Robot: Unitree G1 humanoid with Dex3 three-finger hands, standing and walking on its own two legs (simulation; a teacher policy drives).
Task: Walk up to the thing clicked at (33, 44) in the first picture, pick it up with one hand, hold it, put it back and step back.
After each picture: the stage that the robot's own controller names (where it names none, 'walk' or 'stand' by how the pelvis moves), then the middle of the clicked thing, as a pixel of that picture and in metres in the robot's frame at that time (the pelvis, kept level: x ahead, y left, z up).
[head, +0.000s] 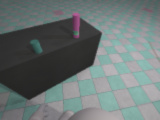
stand; (36, 46) +0.55 +0.52 -0.01
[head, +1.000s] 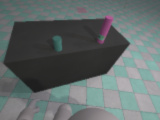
walk; (57, 43) +0.56 +0.29 +0.03
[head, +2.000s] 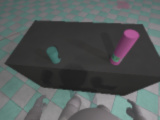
stand; (54, 55) +0.41 +0.28 +0.03
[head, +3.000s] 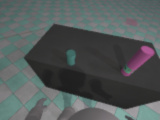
stand; (71, 57) +0.45 +0.18 +0.00
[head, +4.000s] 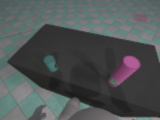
stand; (51, 63) +0.34 +0.31 +0.01
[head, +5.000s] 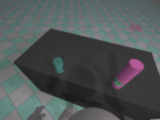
stand; (58, 65) +0.37 +0.25 +0.00
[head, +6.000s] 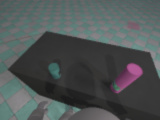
stand; (55, 71) +0.33 +0.26 -0.01
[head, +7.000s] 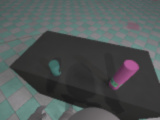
stand; (55, 68) +0.35 +0.27 -0.01
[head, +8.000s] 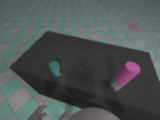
stand; (55, 69) +0.35 +0.26 -0.01
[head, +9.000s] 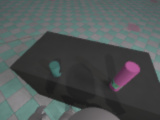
stand; (55, 69) +0.35 +0.27 -0.01
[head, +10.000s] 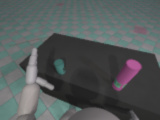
rise first; (60, 67) +0.37 +0.27 -0.01
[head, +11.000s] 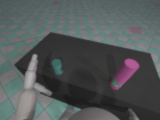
go down; (57, 67) +0.37 +0.27 +0.00
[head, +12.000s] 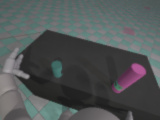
go down; (57, 69) +0.35 +0.24 +0.00
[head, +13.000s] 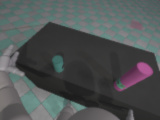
approach; (58, 64) +0.36 +0.24 +0.01
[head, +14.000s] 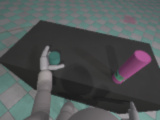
close; (54, 61) +0.37 +0.24 +0.05
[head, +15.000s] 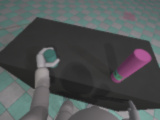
lift; (51, 58) +0.38 +0.26 +0.05
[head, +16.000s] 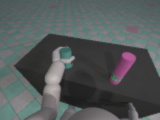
lift; (66, 57) +0.36 +0.17 +0.15
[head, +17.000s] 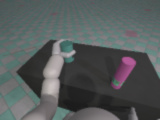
hold; (67, 51) +0.36 +0.16 +0.21
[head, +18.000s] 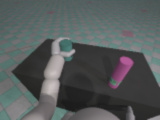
hold; (66, 50) +0.37 +0.16 +0.21
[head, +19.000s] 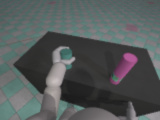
hold; (66, 59) +0.35 +0.17 +0.13
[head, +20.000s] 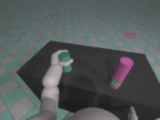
crouch; (65, 62) +0.33 +0.17 +0.15
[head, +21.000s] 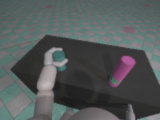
crouch; (59, 61) +0.33 +0.20 +0.14
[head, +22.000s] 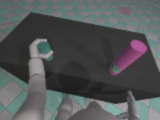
lower; (46, 51) +0.43 +0.28 +0.06
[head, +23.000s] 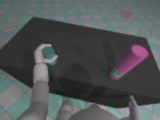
lower; (50, 56) +0.40 +0.26 +0.06
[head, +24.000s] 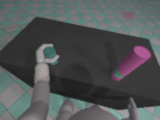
lower; (51, 56) +0.40 +0.26 +0.06
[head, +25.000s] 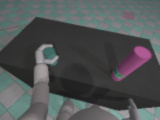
lower; (51, 56) +0.39 +0.26 +0.06
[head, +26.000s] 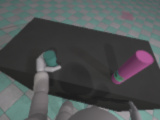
open; (51, 60) +0.36 +0.25 +0.06
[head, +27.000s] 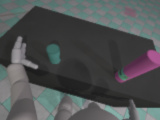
rise; (54, 54) +0.38 +0.23 +0.06
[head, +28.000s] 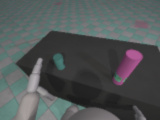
sink last; (59, 62) +0.39 +0.27 +0.04
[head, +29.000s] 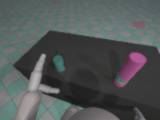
stand; (59, 63) +0.37 +0.26 +0.04
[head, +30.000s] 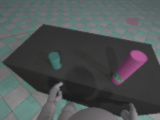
stand; (55, 61) +0.38 +0.26 +0.04
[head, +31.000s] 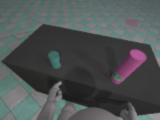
stand; (55, 60) +0.38 +0.26 +0.05
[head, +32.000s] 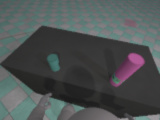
stand; (54, 63) +0.37 +0.26 +0.04
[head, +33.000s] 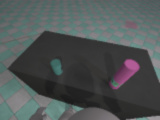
stand; (57, 67) +0.36 +0.25 -0.01
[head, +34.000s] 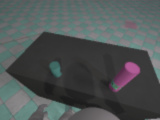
stand; (56, 69) +0.34 +0.26 -0.01
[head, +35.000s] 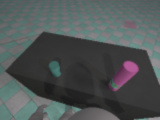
stand; (55, 69) +0.34 +0.26 -0.01
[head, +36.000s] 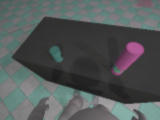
walk; (56, 54) +0.42 +0.28 +0.00
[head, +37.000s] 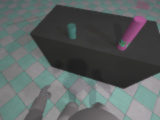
walk; (72, 31) +0.67 +0.20 +0.02
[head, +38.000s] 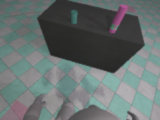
stand; (74, 17) +0.94 +0.26 +0.00
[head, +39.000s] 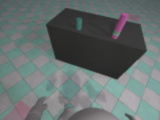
stand; (78, 23) +0.96 +0.23 +0.00
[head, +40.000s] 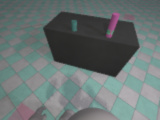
stand; (74, 25) +0.99 +0.27 -0.01
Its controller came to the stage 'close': yes
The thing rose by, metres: 0.25
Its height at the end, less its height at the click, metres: +0.00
